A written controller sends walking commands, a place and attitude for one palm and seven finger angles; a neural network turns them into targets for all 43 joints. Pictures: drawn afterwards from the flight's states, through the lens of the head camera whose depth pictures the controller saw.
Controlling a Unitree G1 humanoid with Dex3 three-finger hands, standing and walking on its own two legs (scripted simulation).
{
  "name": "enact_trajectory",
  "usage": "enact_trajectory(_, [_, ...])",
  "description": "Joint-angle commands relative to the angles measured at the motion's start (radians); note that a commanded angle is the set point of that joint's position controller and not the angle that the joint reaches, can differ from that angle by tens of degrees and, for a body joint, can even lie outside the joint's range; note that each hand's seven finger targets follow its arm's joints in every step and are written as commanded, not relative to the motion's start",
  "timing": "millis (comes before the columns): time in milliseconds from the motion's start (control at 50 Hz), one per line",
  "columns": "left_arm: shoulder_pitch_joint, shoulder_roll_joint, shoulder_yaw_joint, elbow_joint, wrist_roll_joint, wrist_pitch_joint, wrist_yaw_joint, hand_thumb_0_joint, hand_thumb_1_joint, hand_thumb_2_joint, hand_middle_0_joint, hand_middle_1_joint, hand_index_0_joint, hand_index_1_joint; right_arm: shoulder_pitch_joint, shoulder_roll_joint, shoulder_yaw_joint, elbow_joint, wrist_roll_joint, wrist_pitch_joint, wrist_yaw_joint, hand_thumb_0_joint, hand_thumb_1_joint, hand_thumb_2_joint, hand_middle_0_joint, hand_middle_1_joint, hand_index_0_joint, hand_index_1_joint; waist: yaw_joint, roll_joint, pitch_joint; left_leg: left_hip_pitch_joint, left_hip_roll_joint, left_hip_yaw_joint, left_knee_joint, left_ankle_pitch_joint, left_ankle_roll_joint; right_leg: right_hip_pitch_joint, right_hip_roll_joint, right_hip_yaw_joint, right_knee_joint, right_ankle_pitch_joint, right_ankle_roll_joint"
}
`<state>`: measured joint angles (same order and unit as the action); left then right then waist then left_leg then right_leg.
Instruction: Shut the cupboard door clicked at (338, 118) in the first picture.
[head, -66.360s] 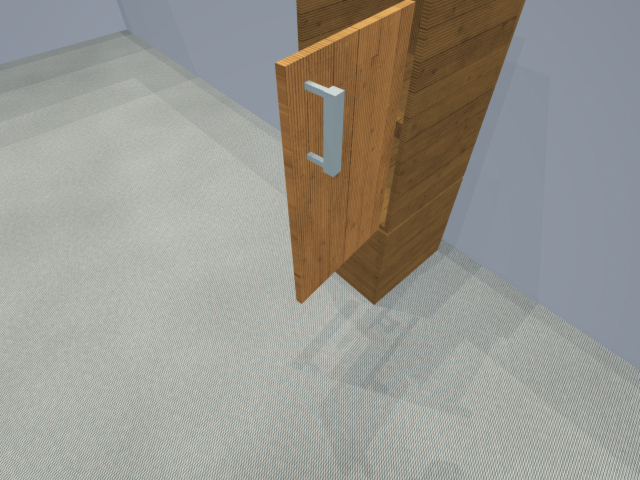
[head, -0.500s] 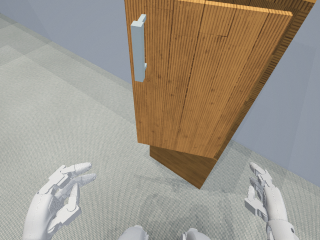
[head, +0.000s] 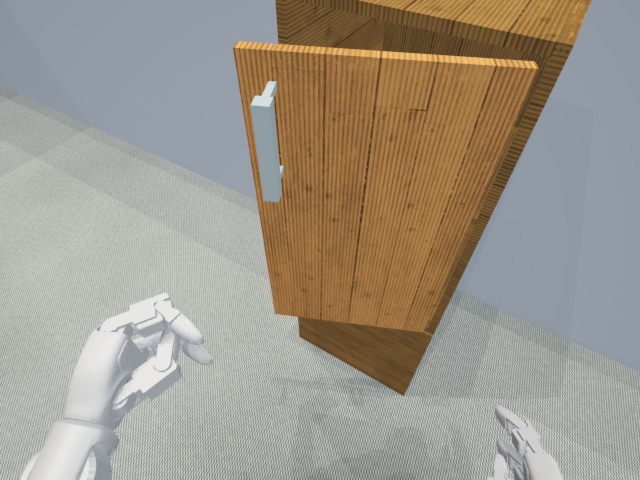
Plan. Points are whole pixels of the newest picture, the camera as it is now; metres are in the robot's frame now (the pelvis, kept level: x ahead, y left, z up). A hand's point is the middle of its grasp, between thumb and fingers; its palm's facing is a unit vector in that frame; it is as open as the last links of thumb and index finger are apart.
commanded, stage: raise the hand and make a fist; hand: left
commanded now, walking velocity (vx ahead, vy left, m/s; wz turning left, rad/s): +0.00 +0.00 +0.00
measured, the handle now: (271, 144) +0.48 +0.10 +0.18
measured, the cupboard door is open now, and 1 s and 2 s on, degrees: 23 23 23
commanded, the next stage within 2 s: bring the fist close to the handle in 0.90 s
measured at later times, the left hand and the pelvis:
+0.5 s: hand (144, 292) +0.25 +0.18 +0.18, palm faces -0.02 -0.99 -0.12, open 3.1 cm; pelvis +0.02 -0.02 +0.03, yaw +0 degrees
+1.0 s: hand (158, 308) +0.23 +0.16 +0.18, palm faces -0.03 -0.99 -0.10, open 3.1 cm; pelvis +0.00 -0.03 +0.03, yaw +0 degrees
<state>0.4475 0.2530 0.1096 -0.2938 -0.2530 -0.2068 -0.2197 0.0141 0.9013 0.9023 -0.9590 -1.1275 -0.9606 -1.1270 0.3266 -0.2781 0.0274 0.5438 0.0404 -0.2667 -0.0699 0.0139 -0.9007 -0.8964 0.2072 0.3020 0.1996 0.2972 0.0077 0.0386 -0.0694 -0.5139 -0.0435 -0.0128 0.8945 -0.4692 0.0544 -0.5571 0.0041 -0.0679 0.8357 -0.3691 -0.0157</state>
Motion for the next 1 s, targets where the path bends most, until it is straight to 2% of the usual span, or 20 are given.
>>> enact_trajectory(0, [-0.112, 0.187, 0.133, -0.234, -0.012, 0.014, 0.000, 0.000, 0.900, 0.900, -1.135, -1.320, -1.135, -1.320, -0.115, -0.092, -0.037, -0.201, 0.009, -0.075, -0.020, 0.000, -0.900, -0.900, 0.200, 0.300, 0.200, 0.300, 0.020, -0.006, -0.123, 0.051, 0.042, -0.075, -0.243, 0.180, -0.035, 0.170, -0.007, 0.016, -0.157, 0.057, -0.009])
enact_trajectory(20, [-0.120, 0.229, 0.189, -0.251, -0.016, 0.022, 0.019, 0.000, 0.900, 0.900, -1.153, -1.340, -1.153, -1.340, -0.124, -0.088, -0.036, -0.196, 0.007, -0.069, -0.021, 0.000, -0.900, -0.900, 0.200, 0.300, 0.200, 0.300, 0.041, 0.019, -0.143, 0.069, 0.042, -0.072, -0.249, 0.217, -0.040, 0.200, -0.005, 0.012, -0.151, 0.090, -0.013])
enact_trajectory(80, [-0.143, 0.177, 0.207, -0.270, -0.064, 0.030, 0.042, 0.000, 0.900, 0.900, -1.208, -1.400, -1.208, -1.400, -0.126, -0.067, -0.022, -0.195, 0.006, -0.058, -0.020, 0.000, -0.900, -0.900, 0.200, 0.300, 0.200, 0.300, 0.047, 0.021, -0.137, 0.109, 0.040, -0.059, -0.264, 0.333, -0.059, 0.242, 0.004, -0.006, -0.153, 0.214, -0.014])
enact_trajectory(160, [-0.206, 0.131, 0.137, -0.238, -0.078, 0.068, 0.003, 0.000, 0.900, 0.900, -1.282, -1.480, -1.282, -1.480, -0.128, -0.080, -0.012, -0.178, 0.013, -0.060, -0.014, 0.000, -0.900, -0.900, 0.200, 0.300, 0.200, 0.300, 0.024, 0.050, -0.086, 0.152, 0.041, -0.048, -0.271, 0.380, -0.058, 0.245, 0.007, -0.001, -0.187, 0.283, -0.011])
enact_trajectory(240, [-0.249, 0.121, 0.064, -0.190, -0.044, 0.178, -0.051, 0.000, 0.900, 0.900, -1.300, -1.500, -1.300, -1.500, -0.132, -0.090, -0.010, -0.170, 0.026, -0.051, -0.019, 0.000, -0.900, -0.900, 0.200, 0.300, 0.200, 0.300, 0.010, 0.032, -0.027, 0.166, 0.045, -0.052, -0.303, 0.330, -0.038, 0.254, 0.001, 0.013, -0.241, 0.256, -0.009])
enact_trajectory(300, [-0.308, 0.203, 0.146, -0.224, -0.041, 0.240, -0.060, 0.000, 0.900, 0.900, -1.300, -1.500, -1.300, -1.500, -0.154, -0.090, -0.005, -0.179, 0.022, -0.037, -0.030, 0.000, -0.900, -0.900, 0.200, 0.300, 0.200, 0.300, 0.029, -0.003, -0.068, 0.191, 0.042, -0.050, -0.323, 0.334, -0.028, 0.300, -0.004, 0.021, -0.268, 0.260, -0.008])
enact_trajectory(320, [-0.319, 0.260, 0.203, -0.230, -0.043, 0.246, -0.052, 0.000, 0.900, 0.900, -1.300, -1.500, -1.300, -1.500, -0.162, -0.094, -0.005, -0.174, 0.019, -0.032, -0.033, 0.000, -0.900, -0.900, 0.200, 0.300, 0.200, 0.300, 0.036, -0.033, -0.089, 0.202, 0.041, -0.047, -0.322, 0.355, -0.025, 0.328, -0.005, 0.024, -0.272, 0.277, -0.007])
enact_trajectory(360, [-0.371, 0.272, 0.253, -0.263, -0.064, 0.245, -0.046, 0.000, 0.900, 0.900, -1.300, -1.500, -1.300, -1.500, -0.183, -0.075, 0.003, -0.180, 0.014, -0.024, -0.036, 0.000, -0.900, -0.900, 0.200, 0.300, 0.200, 0.300, 0.053, -0.023, -0.146, 0.235, 0.035, -0.042, -0.332, 0.406, -0.027, 0.373, -0.008, 0.021, -0.271, 0.327, -0.007])
enact_trajectory(420, [-0.414, 0.275, 0.290, -0.235, -0.100, 0.232, -0.037, 0.000, 0.900, 0.900, -1.300, -1.500, -1.300, -1.500, -0.199, -0.068, 0.011, -0.157, 0.017, -0.021, -0.036, 0.000, -0.900, -0.900, 0.200, 0.300, 0.200, 0.300, 0.058, -0.011, -0.145, 0.255, 0.033, -0.036, -0.338, 0.424, -0.033, 0.393, -0.006, 0.023, -0.288, 0.351, -0.005])
enact_trajectory(480, [-0.466, 0.217, 0.228, -0.198, -0.116, 0.247, -0.057, 0.000, 0.900, 0.900, -1.300, -1.500, -1.300, -1.500, -0.215, -0.069, 0.017, -0.137, 0.026, -0.030, -0.035, 0.000, -0.900, -0.900, 0.200, 0.300, 0.200, 0.300, 0.043, 0.047, -0.088, 0.273, 0.031, -0.035, -0.359, 0.394, -0.037, 0.367, -0.007, 0.020, -0.311, 0.327, -0.006])
enact_trajectory(540, [-0.365, 0.155, 0.163, -0.093, -0.108, 0.310, -0.095, 0.000, 0.900, 0.900, -1.300, -1.500, -1.300, -1.500, -0.209, -0.081, 0.007, -0.132, 0.035, -0.028, -0.032, 0.000, -0.900, -0.900, 0.200, 0.300, 0.200, 0.300, 0.038, -0.020, -0.043, 0.244, 0.034, -0.027, -0.354, 0.373, -0.028, 0.359, -0.016, 0.038, -0.330, 0.331, 0.001])
enact_trajectory(600, [-0.344, 0.183, 0.177, -0.123, -0.092, 0.357, -0.104, 0.000, 0.900, 0.900, -1.300, -1.500, -1.300, -1.500, -0.221, -0.089, 0.000, -0.152, 0.037, -0.014, -0.027, 0.000, -0.900, -0.900, 0.200, 0.300, 0.200, 0.300, 0.044, -0.054, -0.044, 0.228, 0.033, -0.025, -0.360, 0.336, -0.023, 0.363, -0.023, 0.051, -0.345, 0.269, 0.006])
enact_trajectory(620, [-0.341, 0.217, 0.200, -0.138, -0.084, 0.357, -0.095, 0.000, 0.900, 0.900, -1.300, -1.500, -1.300, -1.500, -0.227, -0.094, -0.004, -0.150, 0.035, -0.009, -0.026, 0.000, -0.900, -0.900, 0.200, 0.300, 0.200, 0.300, 0.046, -0.078, -0.042, 0.222, 0.038, -0.021, -0.354, 0.338, -0.020, 0.370, -0.028, 0.064, -0.355, 0.258, 0.008])
enact_trajectory(640, [-0.370, 0.237, 0.223, -0.192, -0.080, 0.350, -0.086, 0.000, 0.900, 0.900, -1.300, -1.500, -1.300, -1.500, -0.237, -0.090, -0.005, -0.164, 0.031, -0.006, -0.025, 0.000, -0.900, -0.900, 0.200, 0.300, 0.200, 0.300, 0.054, -0.075, -0.088, 0.232, 0.034, -0.023, -0.359, 0.342, -0.018, 0.391, -0.030, 0.067, -0.352, 0.248, 0.008])
enact_trajectory(720, [-0.434, 0.304, 0.303, -0.280, -0.079, 0.268, -0.017, 0.000, 0.900, 0.900, -1.300, -1.500, -1.300, -1.500, -0.240, -0.074, 0.002, -0.163, 0.015, -0.009, -0.028, 0.000, -0.900, -0.900, 0.200, 0.300, 0.200, 0.300, 0.064, -0.022, -0.105, 0.254, 0.032, -0.020, -0.369, 0.337, -0.023, 0.392, -0.021, 0.058, -0.351, 0.212, 0.003])
enact_trajectory(780, [-0.428, 0.224, 0.245, -0.270, -0.080, 0.212, 0.002, 0.000, 0.900, 0.900, -1.300, -1.500, -1.300, -1.500, -0.223, -0.063, 0.006, -0.145, 0.016, -0.023, -0.025, 0.000, -0.900, -0.900, 0.200, 0.300, 0.200, 0.300, 0.049, 0.072, -0.081, 0.278, 0.028, -0.017, -0.382, 0.332, -0.031, 0.372, -0.012, 0.041, -0.348, 0.222, -0.004])
enact_trajectory(800, [-0.415, 0.214, 0.232, -0.246, -0.079, 0.206, 0.000, 0.000, 0.900, 0.900, -1.300, -1.500, -1.300, -1.500, -0.213, -0.068, 0.006, -0.137, 0.017, -0.026, -0.025, 0.000, -0.900, -0.900, 0.200, 0.300, 0.200, 0.300, 0.044, 0.064, -0.070, 0.272, 0.027, -0.019, -0.385, 0.324, -0.033, 0.370, -0.010, 0.037, -0.349, 0.221, -0.004])
enact_trajectory(900, [-0.382, 0.171, 0.139, -0.144, -0.063, 0.285, -0.050, 0.000, 0.900, 0.900, -1.300, -1.500, -1.300, -1.500, -0.219, -0.087, -0.002, -0.131, 0.034, -0.024, -0.033, 0.000, -0.900, -0.900, 0.200, 0.300, 0.200, 0.300, 0.024, 0.007, 0.035, 0.229, 0.032, -0.018, -0.393, 0.211, -0.021, 0.317, -0.020, 0.063, -0.406, 0.068, 0.004])
enact_trajectory(920, [-0.383, 0.201, 0.159, -0.132, -0.060, 0.299, -0.054, 0.000, 0.900, 0.900, -1.300, -1.500, -1.300, -1.500, -0.220, -0.094, -0.007, -0.130, 0.035, -0.023, -0.034, 0.000, -0.900, -0.900, 0.200, 0.300, 0.200, 0.300, 0.025, -0.034, 0.038, 0.222, 0.036, -0.019, -0.386, 0.204, -0.019, 0.322, -0.027, 0.081, -0.420, 0.038, 0.006])
enact_trajectory(980, [-0.419, 0.234, 0.203, -0.178, -0.067, 0.318, -0.055, 0.000, 0.900, 0.900, -1.300, -1.500, -1.300, -1.500, -0.242, -0.090, -0.004, -0.148, 0.029, -0.021, -0.037, 0.000, -0.900, -0.900, 0.200, 0.300, 0.200, 0.300, 0.039, -0.052, -0.012, 0.229, 0.030, -0.023, -0.383, 0.205, -0.015, 0.341, -0.033, 0.094, -0.425, -0.004, 0.010])
